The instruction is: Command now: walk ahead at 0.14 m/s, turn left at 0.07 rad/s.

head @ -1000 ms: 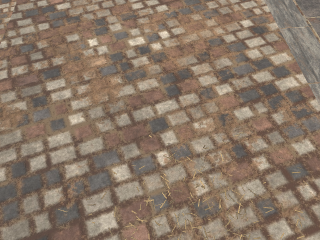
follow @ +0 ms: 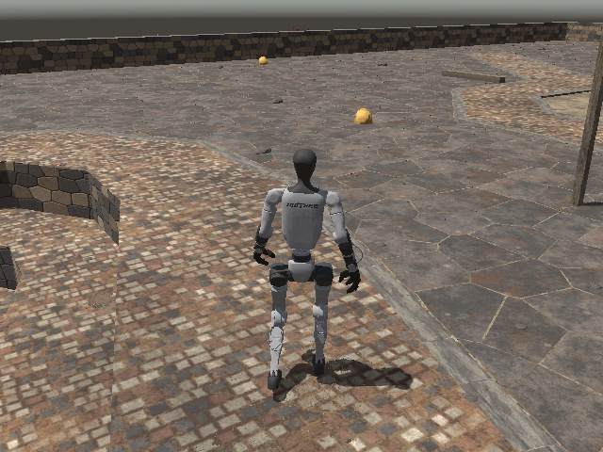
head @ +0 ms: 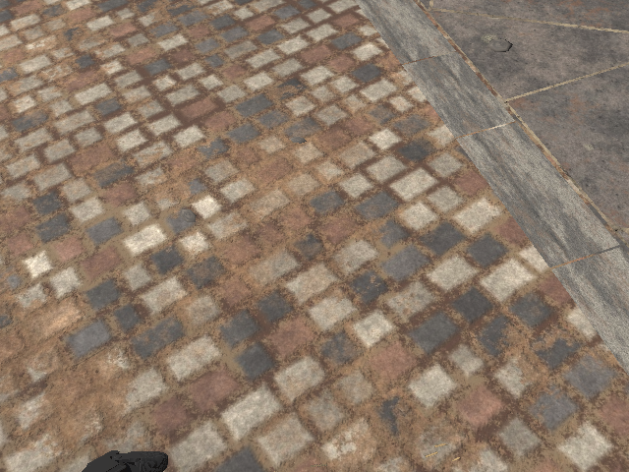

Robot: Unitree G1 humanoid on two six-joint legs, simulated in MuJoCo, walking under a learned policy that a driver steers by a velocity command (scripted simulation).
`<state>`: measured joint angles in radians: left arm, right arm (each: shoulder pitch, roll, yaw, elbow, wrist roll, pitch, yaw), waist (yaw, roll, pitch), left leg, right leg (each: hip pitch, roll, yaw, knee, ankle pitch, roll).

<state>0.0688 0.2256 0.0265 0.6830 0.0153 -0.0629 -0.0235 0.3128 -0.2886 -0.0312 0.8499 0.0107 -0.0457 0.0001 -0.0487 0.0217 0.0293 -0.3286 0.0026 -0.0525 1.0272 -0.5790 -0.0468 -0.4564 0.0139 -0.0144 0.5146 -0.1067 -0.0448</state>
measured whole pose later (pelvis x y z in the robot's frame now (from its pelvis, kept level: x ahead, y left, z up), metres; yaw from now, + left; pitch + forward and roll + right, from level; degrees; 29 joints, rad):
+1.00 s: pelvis +0.05 +0.01 +0.01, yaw +25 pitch +1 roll +0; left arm 0.14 0.25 0.05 0.84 0.01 -0.02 0.01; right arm 0.19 -0.32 -0.08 0.70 0.00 0.04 -0.04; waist 0.01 0.05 0.04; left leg -0.40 -0.06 -0.14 0.94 -0.48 -0.08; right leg -0.22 0.01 0.03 0.44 -0.23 -0.02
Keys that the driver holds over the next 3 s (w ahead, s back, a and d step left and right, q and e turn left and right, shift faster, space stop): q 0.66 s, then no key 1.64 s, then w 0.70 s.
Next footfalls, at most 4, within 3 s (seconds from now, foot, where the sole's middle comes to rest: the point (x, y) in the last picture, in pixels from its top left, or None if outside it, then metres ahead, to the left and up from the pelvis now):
0.34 left None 0.06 0.13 -0.76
0.82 right None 0.14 -0.08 -0.76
1.12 left None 0.01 0.15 -0.76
2.98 left None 0.37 0.30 -0.76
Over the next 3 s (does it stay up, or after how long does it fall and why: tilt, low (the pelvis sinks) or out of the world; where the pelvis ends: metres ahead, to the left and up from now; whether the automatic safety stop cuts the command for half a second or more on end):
stays up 0.26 0.14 -0.01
